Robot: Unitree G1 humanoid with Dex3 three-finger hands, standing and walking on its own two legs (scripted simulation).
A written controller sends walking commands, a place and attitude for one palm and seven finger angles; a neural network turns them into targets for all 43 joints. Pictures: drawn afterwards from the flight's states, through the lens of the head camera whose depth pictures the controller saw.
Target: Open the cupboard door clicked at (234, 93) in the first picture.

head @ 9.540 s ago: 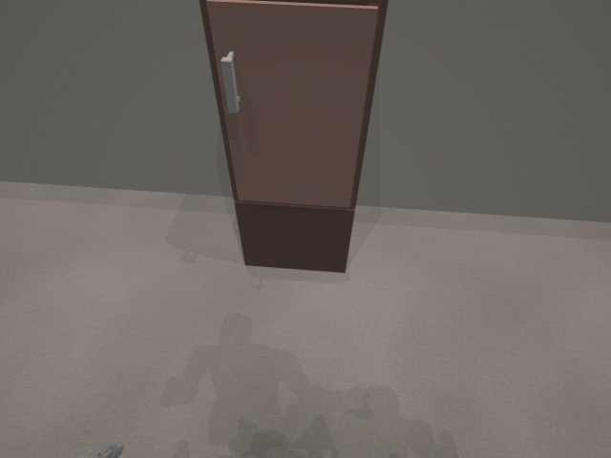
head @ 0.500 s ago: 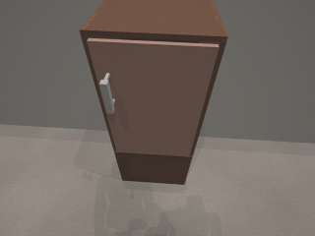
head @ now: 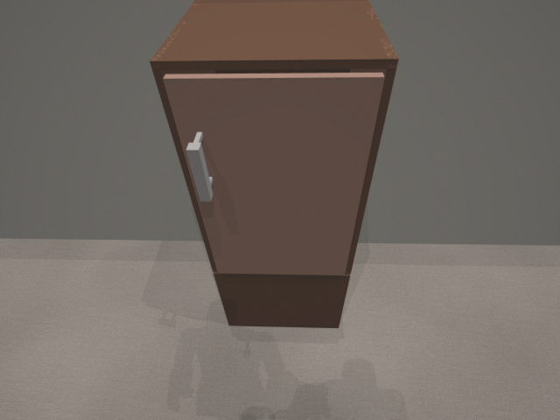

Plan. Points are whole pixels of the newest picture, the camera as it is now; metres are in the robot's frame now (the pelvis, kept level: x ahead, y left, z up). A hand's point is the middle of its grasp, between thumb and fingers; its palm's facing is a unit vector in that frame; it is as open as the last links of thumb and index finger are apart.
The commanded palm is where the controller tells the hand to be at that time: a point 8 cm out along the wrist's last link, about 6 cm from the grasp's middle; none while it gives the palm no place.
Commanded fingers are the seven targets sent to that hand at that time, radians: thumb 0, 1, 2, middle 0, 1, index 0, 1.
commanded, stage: come to a stop and stand still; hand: left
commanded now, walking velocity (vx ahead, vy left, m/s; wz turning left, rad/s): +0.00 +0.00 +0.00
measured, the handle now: (202, 166) +0.56 +0.19 +0.06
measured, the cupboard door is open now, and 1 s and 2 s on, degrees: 0 0 0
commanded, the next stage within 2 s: look again from close up in 0.22 s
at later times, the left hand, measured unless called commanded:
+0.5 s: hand out of the picture +0.02 +0.15 -0.16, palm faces -0.02 -0.98 -0.21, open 7.3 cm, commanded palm none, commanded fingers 0.00 0.90 0.90 -0.20 -0.30 -0.20 -0.30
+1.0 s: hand out of the picture +0.15 +0.16 -0.10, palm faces +0.21 -0.95 -0.22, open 7.3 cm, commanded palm +0.14 +0.20 -0.05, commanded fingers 0.00 0.76 0.84 -0.21 -0.39 -0.21 -0.39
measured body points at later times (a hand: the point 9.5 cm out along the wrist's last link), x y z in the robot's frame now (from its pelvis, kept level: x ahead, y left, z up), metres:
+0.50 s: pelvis +0.02 -0.02 +0.01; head +0.04 -0.04 +0.46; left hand +0.02 +0.20 -0.14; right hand +0.00 -0.24 -0.16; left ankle +0.01 +0.09 -0.73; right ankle +0.03 -0.13 -0.73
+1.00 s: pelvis +0.04 -0.03 +0.01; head +0.05 -0.04 +0.45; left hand +0.13 +0.21 -0.09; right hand +0.08 -0.27 -0.14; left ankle +0.01 +0.09 -0.73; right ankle +0.03 -0.13 -0.73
